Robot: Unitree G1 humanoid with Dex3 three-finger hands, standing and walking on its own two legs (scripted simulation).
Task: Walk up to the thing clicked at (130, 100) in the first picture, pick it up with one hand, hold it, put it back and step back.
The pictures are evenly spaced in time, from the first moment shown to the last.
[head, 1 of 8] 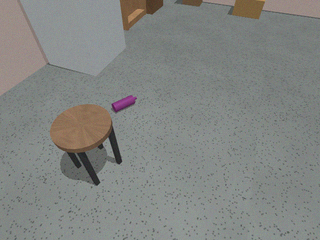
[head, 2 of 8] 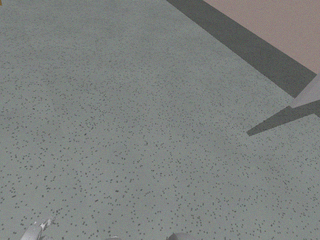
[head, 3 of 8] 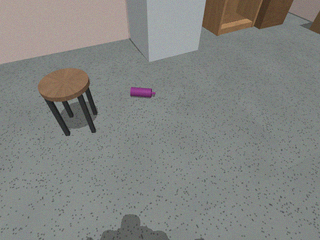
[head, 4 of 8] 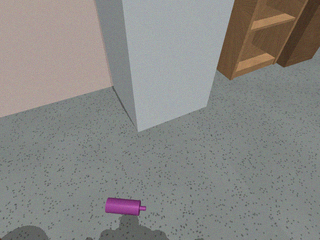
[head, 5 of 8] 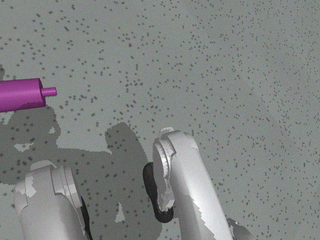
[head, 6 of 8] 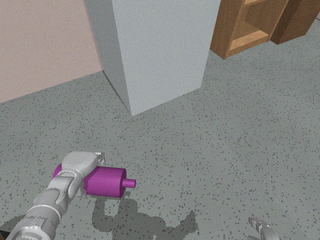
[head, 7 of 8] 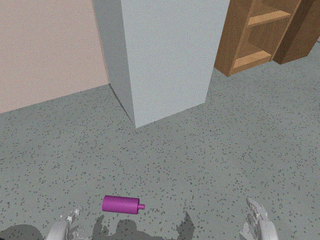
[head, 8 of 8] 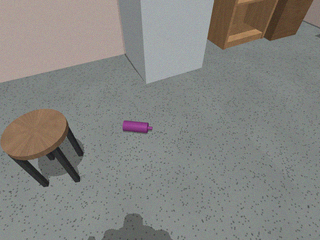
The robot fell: no
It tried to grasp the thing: yes
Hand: left
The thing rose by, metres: 0.66
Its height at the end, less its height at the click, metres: +0.00
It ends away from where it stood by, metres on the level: 0.01
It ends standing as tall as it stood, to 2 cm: yes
